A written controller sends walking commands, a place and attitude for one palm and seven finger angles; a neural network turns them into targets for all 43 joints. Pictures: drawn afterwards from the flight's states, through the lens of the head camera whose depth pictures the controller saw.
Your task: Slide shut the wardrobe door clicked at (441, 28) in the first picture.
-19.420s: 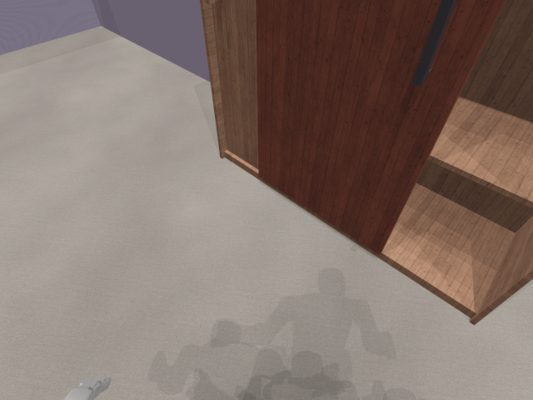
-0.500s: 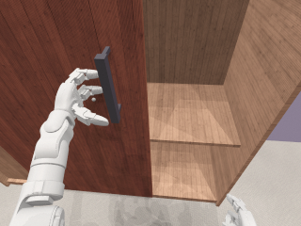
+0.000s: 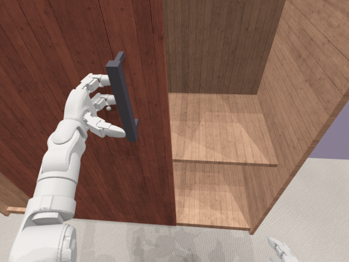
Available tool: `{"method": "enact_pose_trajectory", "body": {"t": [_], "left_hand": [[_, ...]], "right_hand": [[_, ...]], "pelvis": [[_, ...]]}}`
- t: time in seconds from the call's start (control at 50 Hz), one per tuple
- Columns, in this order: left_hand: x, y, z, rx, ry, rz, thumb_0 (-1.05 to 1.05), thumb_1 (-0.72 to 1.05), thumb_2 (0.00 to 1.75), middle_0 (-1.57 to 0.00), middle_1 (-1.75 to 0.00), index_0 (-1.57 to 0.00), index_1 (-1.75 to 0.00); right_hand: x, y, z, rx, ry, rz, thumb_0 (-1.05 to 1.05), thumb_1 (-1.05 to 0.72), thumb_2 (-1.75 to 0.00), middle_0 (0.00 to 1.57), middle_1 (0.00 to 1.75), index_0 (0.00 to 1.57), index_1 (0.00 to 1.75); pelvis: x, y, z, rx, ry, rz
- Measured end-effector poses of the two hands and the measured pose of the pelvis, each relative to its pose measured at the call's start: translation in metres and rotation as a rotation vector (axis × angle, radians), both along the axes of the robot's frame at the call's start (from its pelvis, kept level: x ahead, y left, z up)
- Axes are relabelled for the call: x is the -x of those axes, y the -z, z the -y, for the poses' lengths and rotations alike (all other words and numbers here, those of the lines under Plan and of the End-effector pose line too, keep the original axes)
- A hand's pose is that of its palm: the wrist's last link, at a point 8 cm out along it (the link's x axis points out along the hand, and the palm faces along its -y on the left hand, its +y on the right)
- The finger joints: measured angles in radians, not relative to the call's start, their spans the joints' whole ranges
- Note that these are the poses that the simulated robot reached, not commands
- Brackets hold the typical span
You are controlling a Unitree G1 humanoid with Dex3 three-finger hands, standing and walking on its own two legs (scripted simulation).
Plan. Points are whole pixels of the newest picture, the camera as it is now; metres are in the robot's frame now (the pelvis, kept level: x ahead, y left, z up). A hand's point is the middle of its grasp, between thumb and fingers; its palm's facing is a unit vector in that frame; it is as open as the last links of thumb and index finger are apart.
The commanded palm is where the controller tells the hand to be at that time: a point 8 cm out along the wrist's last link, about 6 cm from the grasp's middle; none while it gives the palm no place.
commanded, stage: slide the fingers in behind the handle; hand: left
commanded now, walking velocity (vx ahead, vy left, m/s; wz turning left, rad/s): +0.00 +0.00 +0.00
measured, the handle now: (127, 100) +0.43 +0.13 +0.17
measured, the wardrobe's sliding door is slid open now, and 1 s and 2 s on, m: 0.40 0.40 0.40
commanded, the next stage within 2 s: grip the handle and tug to test in 1.76 s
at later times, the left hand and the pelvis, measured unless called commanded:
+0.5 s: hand (113, 114) +0.38 +0.15 +0.18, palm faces -0.06 -1.00 -0.02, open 14.0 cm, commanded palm +0.35 +0.20 +0.17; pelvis +0.00 +0.00 +0.00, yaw +0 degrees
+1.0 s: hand (119, 118) +0.37 +0.13 +0.17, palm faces -0.04 -1.00 -0.02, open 14.0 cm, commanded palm +0.35 +0.18 +0.17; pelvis +0.00 +0.00 +0.00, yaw +0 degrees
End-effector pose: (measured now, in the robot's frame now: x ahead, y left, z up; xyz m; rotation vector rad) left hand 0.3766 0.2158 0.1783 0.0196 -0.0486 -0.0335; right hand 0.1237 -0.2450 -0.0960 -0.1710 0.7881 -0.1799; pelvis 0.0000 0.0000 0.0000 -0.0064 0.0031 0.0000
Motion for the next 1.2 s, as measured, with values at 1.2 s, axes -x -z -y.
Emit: {"method": "enact_pose_trajectory", "body": {"t": [1.2], "left_hand": [[0.016,0.004,0.047,0.012,0.033,0.002,-0.01,-0.51,0.30,-0.30,-1.20,-0.31,-1.20]], "right_hand": [[-0.026,-0.009,-0.008,-0.029,-0.034,0.063,0.01,-0.90,-0.90,0.20,0.30,0.20,0.30]], "pelvis": [[-0.002,-0.001,0.004,-0.005,0.006,0.021]]}}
